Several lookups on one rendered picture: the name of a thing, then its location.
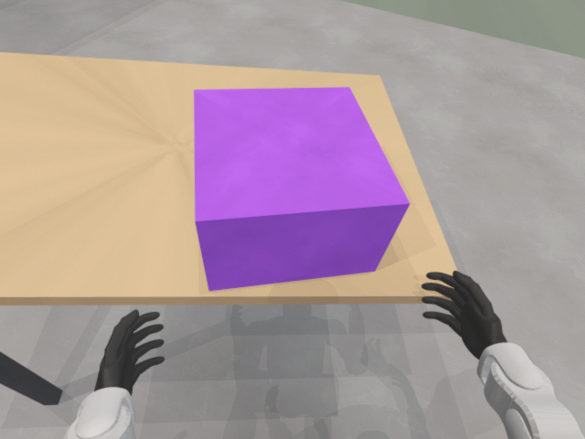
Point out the robot left forearm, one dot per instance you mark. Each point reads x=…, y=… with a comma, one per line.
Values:
x=107, y=413

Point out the robot right forearm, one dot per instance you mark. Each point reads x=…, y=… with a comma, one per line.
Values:
x=523, y=396

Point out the left robot hand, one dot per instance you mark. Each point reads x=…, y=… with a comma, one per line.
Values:
x=118, y=367

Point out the table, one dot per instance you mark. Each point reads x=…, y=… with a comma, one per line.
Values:
x=97, y=192

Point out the right robot hand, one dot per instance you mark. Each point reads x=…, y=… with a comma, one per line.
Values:
x=474, y=317

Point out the carton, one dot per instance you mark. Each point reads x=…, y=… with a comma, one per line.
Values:
x=291, y=184

